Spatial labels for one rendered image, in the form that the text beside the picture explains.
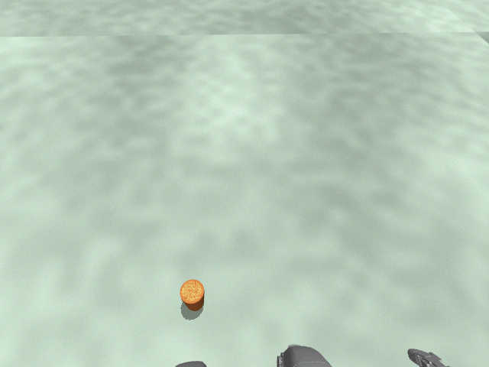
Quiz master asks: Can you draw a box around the right robot hand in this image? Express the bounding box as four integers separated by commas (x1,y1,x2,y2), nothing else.
407,349,450,367

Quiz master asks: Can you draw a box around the cup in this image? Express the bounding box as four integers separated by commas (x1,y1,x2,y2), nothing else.
180,279,205,311

